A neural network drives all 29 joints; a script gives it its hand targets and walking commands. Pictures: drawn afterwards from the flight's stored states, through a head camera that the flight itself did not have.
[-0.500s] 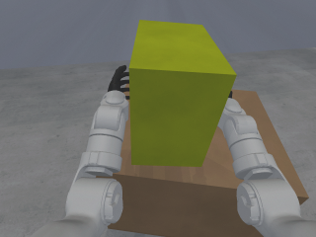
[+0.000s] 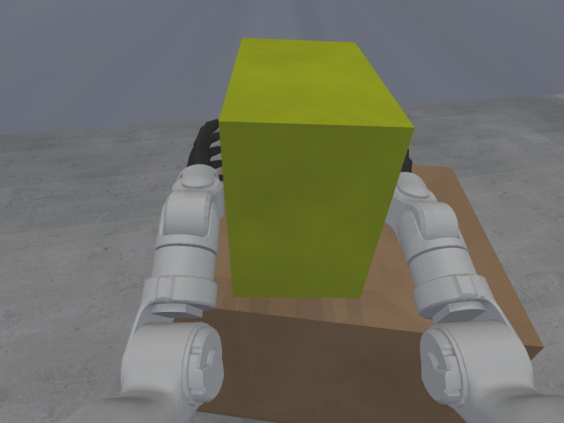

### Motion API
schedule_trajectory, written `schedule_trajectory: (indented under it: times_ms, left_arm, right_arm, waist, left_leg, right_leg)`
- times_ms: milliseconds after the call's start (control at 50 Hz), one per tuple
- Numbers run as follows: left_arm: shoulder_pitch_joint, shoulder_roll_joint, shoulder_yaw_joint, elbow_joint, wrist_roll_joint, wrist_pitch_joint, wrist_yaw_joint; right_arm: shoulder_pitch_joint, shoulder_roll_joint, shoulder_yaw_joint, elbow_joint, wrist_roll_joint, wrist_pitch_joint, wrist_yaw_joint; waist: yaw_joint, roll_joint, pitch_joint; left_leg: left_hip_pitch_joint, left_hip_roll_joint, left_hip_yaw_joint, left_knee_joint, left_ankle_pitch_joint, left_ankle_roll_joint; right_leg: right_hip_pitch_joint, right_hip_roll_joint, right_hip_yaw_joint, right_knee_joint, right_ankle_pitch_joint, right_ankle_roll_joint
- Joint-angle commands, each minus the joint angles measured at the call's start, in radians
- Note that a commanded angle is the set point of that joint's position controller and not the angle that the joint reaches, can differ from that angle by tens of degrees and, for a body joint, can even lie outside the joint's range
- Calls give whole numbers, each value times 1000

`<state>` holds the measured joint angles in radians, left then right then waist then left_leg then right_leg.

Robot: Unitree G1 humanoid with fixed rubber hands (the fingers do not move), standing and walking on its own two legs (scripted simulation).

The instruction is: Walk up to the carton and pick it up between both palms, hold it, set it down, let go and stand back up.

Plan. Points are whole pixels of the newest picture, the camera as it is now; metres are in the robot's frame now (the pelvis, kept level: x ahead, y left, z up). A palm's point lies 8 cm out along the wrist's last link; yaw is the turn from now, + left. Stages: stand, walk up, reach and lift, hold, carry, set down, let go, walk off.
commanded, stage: hold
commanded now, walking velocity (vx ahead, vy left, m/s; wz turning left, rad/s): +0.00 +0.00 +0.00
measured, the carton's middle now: (298, 161) +0.42 +0.02 +0.21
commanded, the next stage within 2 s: none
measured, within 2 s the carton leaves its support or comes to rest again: neither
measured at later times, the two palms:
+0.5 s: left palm (203, 173) +0.39 +0.15 +0.21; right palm (390, 173) +0.40 -0.12 +0.21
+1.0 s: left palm (202, 165) +0.39 +0.15 +0.22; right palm (391, 173) +0.40 -0.12 +0.21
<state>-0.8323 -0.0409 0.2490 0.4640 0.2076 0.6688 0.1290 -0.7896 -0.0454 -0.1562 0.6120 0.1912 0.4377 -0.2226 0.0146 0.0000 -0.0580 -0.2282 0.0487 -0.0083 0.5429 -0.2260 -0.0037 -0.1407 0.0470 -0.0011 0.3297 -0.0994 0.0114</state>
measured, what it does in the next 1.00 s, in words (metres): stands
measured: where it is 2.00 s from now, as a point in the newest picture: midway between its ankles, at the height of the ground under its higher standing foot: outside the picture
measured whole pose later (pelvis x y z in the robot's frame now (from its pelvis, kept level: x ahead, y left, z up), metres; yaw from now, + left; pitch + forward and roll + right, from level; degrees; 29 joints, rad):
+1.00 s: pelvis +0.02 +0.00 +0.00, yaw +0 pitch -5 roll -3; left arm -0.83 -0.04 0.23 0.42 0.22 0.72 0.11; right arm -0.77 -0.04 -0.15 0.56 0.20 0.47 -0.24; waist 0.01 0.00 -0.06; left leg -0.20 0.05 -0.01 0.54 -0.25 0.00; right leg -0.12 0.05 0.00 0.33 -0.12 0.01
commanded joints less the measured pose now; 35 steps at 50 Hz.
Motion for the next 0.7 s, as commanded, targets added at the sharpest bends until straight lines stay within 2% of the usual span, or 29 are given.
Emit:
schedule_trajectory:
  times_ms: [0, 80, 260, 380, 580, 680]
  left_arm:
    - [-827, -683, -383, -143, -127, -51, -198]
    - [-851, -667, -372, -128, -125, -57, -204]
    - [-856, -660, -382, -147, -133, -65, -205]
    - [-824, -672, -418, -205, -145, -60, -201]
    - [-757, -692, -495, -316, -182, -38, -189]
    - [-682, -686, -483, -320, -163, -8, -195]
  right_arm:
    - [-1024, 663, 305, -197, 50, -64, 138]
    - [-1021, 668, 279, -166, 37, -68, 142]
    - [-1011, 689, 290, -171, 43, -75, 133]
    - [-986, 695, 336, -221, 74, -71, 118]
    - [-937, 701, 438, -367, 152, -44, 83]
    - [-916, 676, 462, -407, 171, -24, 73]
  waist:
    - [-158, 30, -395]
    - [-162, 30, -398]
    - [-163, 36, -423]
    - [-169, 43, -463]
    - [-182, 49, -553]
    - [-173, 40, -514]
  left_leg:
    - [9, -54, -44, -295, -106, -4]
    - [-9, -54, -42, -298, -139, 2]
    - [19, -61, -35, -277, -80, -6]
    - [68, -64, -40, -254, 33, -22]
    - [158, -69, -55, -194, 288, -51]
    - [173, -65, -58, -195, 341, -52]
  right_leg:
    - [156, 15, -5, -28, -127, -6]
    - [166, 15, -5, -20, -134, -3]
    - [172, 12, -6, -29, -101, 4]
    - [197, 13, -6, -27, -18, 10]
    - [245, 24, 0, -10, 145, 19]
    - [248, 24, 8, -15, 154, 20]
